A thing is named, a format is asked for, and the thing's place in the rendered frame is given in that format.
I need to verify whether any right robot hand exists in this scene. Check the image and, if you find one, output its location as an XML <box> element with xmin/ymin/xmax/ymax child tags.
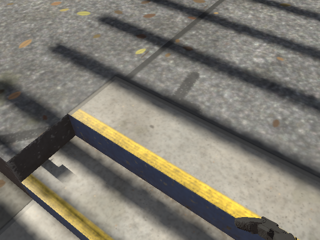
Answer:
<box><xmin>234</xmin><ymin>216</ymin><xmax>297</xmax><ymax>240</ymax></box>

